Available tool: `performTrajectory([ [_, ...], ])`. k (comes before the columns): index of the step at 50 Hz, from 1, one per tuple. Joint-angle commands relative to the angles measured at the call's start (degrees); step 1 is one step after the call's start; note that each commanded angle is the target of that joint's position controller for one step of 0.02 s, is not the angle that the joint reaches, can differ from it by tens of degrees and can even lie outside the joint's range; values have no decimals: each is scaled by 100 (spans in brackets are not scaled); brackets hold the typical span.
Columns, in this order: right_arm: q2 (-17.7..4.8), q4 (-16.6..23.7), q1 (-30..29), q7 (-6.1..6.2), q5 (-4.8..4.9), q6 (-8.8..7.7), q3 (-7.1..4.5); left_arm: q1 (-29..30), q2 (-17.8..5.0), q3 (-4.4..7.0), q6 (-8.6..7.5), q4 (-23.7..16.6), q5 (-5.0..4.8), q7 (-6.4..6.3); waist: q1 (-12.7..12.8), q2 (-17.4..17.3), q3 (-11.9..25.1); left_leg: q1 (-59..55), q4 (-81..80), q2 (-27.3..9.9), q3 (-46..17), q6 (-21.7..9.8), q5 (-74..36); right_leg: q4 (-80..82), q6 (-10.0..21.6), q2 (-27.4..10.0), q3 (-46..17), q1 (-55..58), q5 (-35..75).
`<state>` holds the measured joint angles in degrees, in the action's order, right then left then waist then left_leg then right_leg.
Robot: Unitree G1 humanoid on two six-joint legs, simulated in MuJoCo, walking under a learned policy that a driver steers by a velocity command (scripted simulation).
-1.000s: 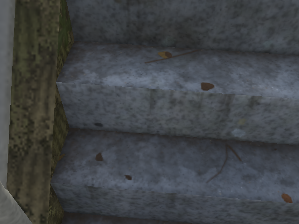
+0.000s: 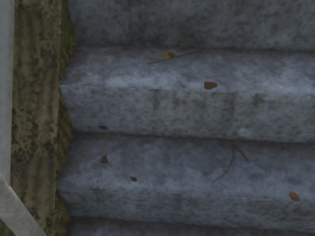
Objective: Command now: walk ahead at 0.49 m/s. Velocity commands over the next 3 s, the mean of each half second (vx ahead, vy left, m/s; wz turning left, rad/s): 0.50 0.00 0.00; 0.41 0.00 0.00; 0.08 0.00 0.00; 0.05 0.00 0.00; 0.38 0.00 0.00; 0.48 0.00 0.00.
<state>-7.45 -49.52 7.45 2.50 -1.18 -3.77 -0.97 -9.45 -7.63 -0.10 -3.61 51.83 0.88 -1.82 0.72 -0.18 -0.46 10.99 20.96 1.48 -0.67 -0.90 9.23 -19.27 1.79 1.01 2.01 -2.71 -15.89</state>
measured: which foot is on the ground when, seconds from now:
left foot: down 0.00-1.00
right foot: down 0.00-1.00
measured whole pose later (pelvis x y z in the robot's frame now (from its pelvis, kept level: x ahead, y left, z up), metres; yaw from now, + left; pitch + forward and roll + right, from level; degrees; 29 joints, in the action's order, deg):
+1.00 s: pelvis -0.01 -0.01 +0.00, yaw -1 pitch -1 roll +0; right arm -10.7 -59.4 7.1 1.8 -0.6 -3.1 0.3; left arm -8.9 -10.4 -1.2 -3.8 58.9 0.9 -1.1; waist 0.3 -0.1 -0.9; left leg 9.4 16.8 0.2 -0.6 0.3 6.2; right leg -16.2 2.5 2.0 1.5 -1.9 -13.1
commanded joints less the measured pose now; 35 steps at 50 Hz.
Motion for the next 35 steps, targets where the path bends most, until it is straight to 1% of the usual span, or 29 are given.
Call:
performTrajectory([
  [1,-428,227,-174,-4,9,-64,-78,114,-421,60,-81,-224,-4,4,-15,38,334,-676,-185,-671,-578,-211,-1603,384,100,-721,-500,-360,1695],
  [10,-481,-26,-347,-36,23,-61,-60,234,-466,29,-112,-30,6,26,-16,59,226,-671,-435,-692,-560,-158,-1235,614,98,-753,-549,-384,1307],
  [14,-509,-109,-384,-48,20,-75,-48,274,-493,13,-131,15,5,32,-12,44,249,-677,-496,-706,-558,-143,-1191,657,92,-764,-556,-387,1223],
  [21,-558,-254,-394,-56,37,-88,-16,318,-530,-11,-146,105,17,45,-11,41,259,-677,-596,-740,-557,-117,-1186,737,81,-775,-583,-354,1203],
  [22,-595,-280,-364,-65,44,-74,-16,296,-582,4,-140,130,22,52,-13,69,262,-668,-571,-734,-552,-120,-1151,714,84,-771,-584,-339,1206],
  [27,-610,-345,-394,-72,48,-69,9,338,-582,-9,-149,179,21,67,-19,51,215,-634,-608,-746,-548,-107,-1082,760,86,-776,-602,-374,1142],
  [35,-664,-421,-421,-72,54,-75,42,380,-642,-29,-159,234,14,74,-27,46,259,-666,-633,-776,-545,-91,-1150,791,78,-785,-620,-331,1250],
])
